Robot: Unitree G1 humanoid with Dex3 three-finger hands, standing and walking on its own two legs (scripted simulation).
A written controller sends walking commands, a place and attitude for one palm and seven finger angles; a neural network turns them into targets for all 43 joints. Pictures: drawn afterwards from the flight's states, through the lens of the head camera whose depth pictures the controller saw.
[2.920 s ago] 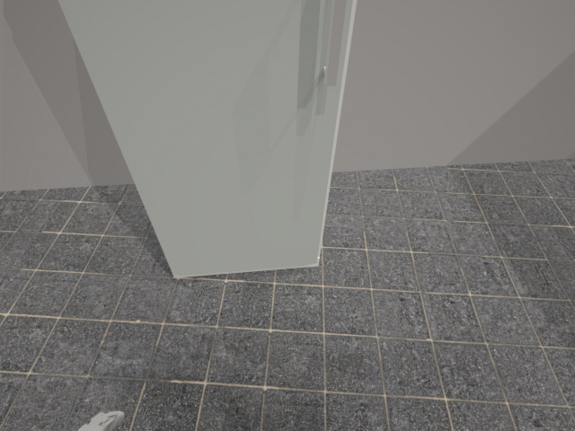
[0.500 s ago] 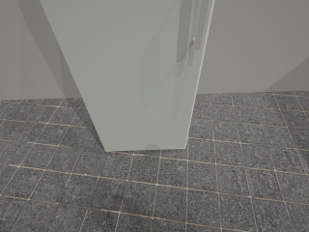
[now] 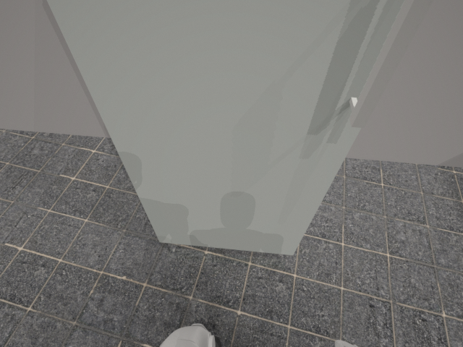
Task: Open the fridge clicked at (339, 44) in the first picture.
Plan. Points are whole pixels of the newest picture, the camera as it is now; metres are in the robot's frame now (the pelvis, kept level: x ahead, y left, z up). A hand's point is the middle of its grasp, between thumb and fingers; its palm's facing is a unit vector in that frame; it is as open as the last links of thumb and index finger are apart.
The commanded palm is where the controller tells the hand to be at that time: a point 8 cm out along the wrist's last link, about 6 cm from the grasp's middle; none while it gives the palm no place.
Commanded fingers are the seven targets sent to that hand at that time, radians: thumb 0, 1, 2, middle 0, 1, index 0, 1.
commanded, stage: come to a stop and stand still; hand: right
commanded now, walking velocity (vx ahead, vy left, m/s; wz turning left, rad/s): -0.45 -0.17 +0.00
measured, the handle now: (391, 38) +0.50 -0.17 +0.27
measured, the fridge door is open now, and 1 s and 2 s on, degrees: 0 0 0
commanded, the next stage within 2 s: none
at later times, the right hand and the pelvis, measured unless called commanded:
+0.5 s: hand out of the picture +0.07 -0.26 -0.17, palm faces +0.08 +0.98 -0.19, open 7.4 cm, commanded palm none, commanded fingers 0.00 -0.90 -0.90 0.20 0.30 0.20 0.30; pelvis +0.01 -0.06 +0.02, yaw -1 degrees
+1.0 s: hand out of the picture -0.04 -0.21 -0.14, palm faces +0.01 +0.97 -0.23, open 7.4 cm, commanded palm none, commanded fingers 0.00 -0.90 -0.90 0.20 0.30 0.20 0.30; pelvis -0.05 -0.03 +0.03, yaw +2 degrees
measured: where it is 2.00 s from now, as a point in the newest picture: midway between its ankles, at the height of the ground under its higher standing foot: outside the picture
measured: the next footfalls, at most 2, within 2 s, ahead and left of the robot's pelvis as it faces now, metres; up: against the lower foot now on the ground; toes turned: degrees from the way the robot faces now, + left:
right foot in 0.40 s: +0.07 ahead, -0.16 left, +0.00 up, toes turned -4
left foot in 0.96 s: -0.04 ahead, +0.07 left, +0.00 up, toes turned +7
